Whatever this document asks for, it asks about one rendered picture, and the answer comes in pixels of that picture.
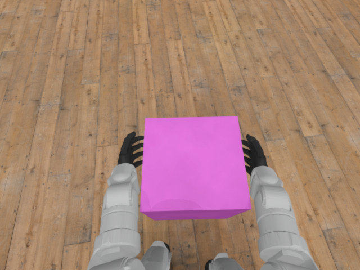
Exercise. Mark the robot left forearm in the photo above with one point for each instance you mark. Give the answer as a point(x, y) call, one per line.
point(119, 235)

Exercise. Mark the carton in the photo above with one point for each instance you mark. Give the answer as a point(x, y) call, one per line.
point(193, 168)

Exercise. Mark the robot left shin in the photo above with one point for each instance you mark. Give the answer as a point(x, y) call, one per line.
point(159, 243)

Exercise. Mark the right robot hand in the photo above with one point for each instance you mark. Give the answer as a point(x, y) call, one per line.
point(255, 152)

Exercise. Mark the robot left upper arm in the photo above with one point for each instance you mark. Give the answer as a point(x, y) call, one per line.
point(125, 263)

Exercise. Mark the left robot hand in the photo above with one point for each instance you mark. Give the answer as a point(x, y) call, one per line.
point(126, 155)

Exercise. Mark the robot right thigh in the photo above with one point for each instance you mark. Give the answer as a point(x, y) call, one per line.
point(224, 264)

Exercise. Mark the robot right forearm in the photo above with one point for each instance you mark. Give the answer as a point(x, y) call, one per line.
point(279, 235)

